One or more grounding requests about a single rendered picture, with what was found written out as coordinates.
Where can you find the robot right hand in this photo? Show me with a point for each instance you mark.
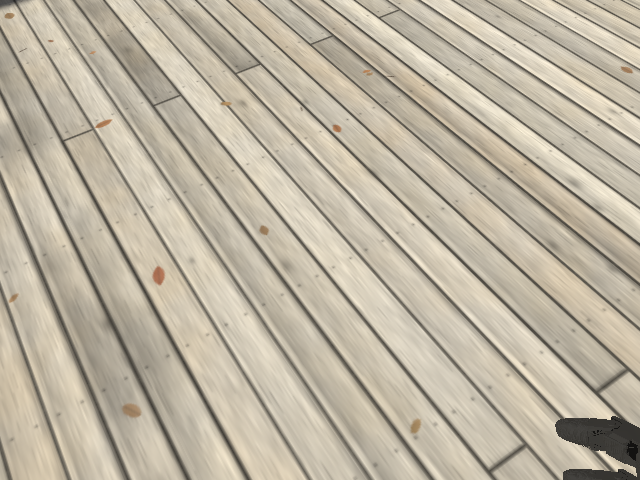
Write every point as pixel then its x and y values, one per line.
pixel 619 438

